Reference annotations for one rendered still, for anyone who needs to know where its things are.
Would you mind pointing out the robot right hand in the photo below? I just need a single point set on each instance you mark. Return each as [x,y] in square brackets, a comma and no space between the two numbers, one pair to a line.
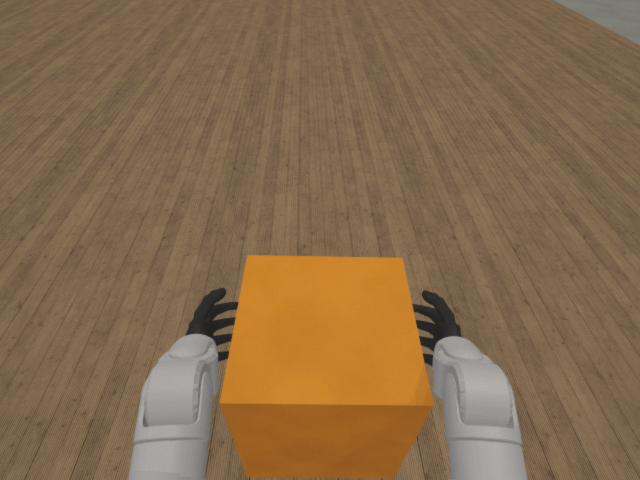
[442,316]

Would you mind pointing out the robot right forearm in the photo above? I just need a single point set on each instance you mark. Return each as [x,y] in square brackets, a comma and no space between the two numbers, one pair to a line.
[481,421]

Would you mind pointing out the robot left forearm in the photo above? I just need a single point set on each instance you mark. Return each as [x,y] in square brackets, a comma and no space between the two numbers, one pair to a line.
[174,416]

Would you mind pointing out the robot left hand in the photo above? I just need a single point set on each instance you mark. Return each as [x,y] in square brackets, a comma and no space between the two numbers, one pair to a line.
[202,322]

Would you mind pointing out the carton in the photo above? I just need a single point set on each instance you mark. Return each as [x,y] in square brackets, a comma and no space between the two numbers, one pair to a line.
[325,376]

